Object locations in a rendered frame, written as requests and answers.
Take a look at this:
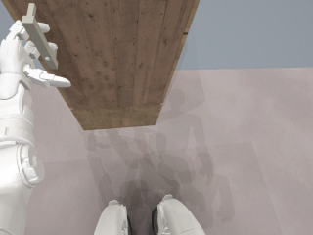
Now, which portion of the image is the left robot shin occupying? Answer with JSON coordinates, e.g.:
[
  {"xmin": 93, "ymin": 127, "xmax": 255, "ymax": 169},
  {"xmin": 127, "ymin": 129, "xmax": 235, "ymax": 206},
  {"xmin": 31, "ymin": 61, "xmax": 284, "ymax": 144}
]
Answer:
[{"xmin": 108, "ymin": 200, "xmax": 128, "ymax": 235}]

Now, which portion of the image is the cupboard door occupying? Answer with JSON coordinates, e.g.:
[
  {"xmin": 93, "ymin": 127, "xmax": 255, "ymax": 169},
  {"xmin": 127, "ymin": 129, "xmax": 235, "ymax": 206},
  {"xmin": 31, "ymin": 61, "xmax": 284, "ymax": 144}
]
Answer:
[{"xmin": 7, "ymin": 0, "xmax": 195, "ymax": 110}]

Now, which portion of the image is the handle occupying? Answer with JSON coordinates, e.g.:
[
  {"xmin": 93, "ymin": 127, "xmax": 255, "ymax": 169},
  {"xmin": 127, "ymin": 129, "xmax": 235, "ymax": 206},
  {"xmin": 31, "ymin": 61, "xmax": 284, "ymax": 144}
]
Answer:
[{"xmin": 22, "ymin": 3, "xmax": 58, "ymax": 70}]

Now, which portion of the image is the left robot upper arm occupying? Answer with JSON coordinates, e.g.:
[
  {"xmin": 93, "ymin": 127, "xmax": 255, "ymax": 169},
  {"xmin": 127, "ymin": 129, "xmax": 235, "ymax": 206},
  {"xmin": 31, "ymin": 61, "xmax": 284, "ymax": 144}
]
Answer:
[{"xmin": 0, "ymin": 144, "xmax": 45, "ymax": 235}]

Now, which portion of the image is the right robot shin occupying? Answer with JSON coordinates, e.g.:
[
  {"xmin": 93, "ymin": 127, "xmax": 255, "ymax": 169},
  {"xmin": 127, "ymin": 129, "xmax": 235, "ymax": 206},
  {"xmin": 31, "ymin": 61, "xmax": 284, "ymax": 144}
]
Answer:
[{"xmin": 157, "ymin": 195, "xmax": 173, "ymax": 235}]

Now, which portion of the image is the left robot hand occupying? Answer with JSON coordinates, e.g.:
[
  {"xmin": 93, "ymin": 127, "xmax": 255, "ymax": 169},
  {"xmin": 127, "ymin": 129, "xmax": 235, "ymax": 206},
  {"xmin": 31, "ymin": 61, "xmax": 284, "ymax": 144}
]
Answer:
[{"xmin": 0, "ymin": 20, "xmax": 71, "ymax": 89}]

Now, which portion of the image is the left robot forearm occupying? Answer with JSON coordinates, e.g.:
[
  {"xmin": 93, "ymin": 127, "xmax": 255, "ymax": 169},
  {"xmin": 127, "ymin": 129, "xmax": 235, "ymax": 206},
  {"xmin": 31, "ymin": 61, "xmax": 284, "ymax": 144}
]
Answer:
[{"xmin": 0, "ymin": 73, "xmax": 35, "ymax": 149}]

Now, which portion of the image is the robot shin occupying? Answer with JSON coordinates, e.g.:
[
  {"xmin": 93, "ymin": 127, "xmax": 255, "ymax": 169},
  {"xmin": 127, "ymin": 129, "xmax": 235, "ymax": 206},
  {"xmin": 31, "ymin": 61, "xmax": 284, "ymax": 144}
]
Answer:
[
  {"xmin": 108, "ymin": 200, "xmax": 128, "ymax": 235},
  {"xmin": 157, "ymin": 195, "xmax": 173, "ymax": 235}
]

